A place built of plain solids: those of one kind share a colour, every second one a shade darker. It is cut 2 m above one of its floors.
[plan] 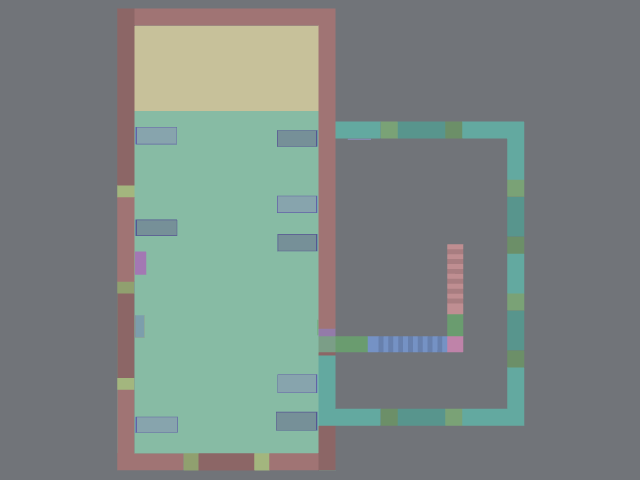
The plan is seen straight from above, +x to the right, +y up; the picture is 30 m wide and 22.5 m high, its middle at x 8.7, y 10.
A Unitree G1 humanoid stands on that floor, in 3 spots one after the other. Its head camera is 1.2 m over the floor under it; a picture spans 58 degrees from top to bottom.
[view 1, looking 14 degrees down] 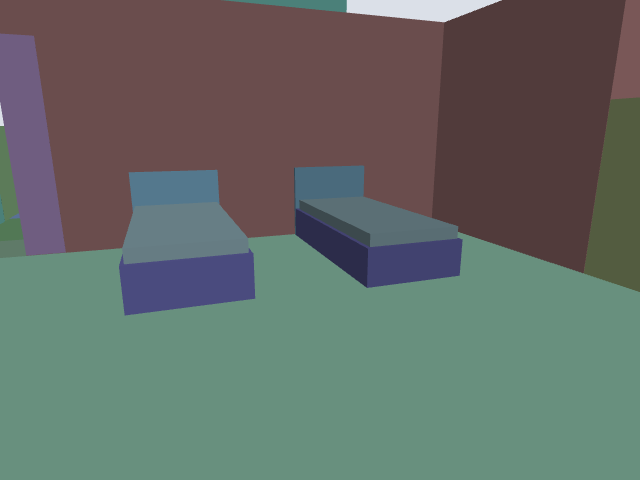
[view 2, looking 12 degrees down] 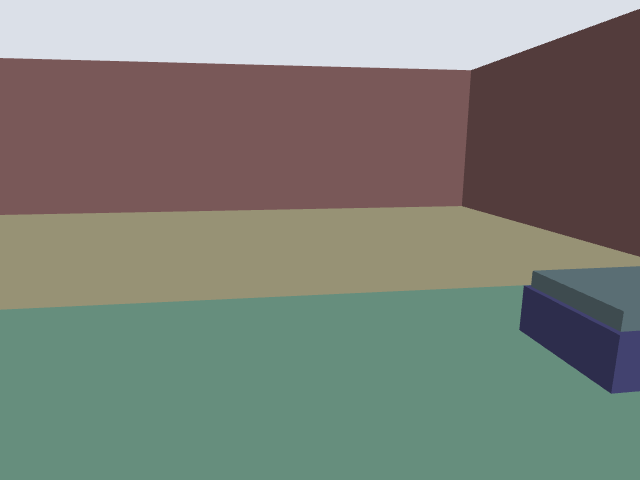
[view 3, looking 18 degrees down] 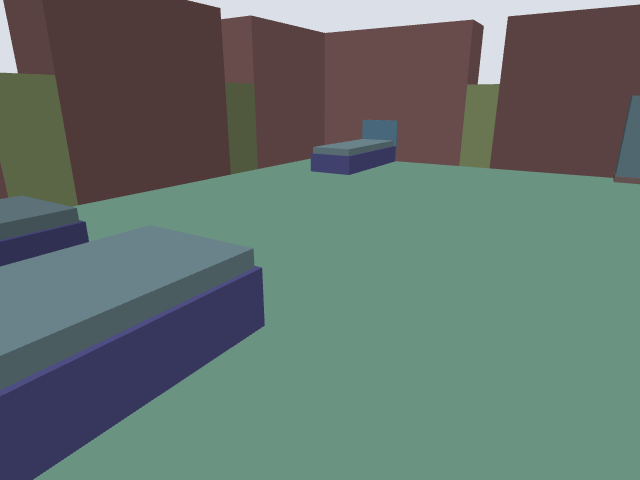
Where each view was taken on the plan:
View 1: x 3.72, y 3.40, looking -20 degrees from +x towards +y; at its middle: bed_frame_dorter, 4.38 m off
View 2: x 4.98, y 12.64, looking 82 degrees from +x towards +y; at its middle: floor_dais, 4.98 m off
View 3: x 8.36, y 5.11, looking -148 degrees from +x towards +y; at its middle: floor_dorter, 3.88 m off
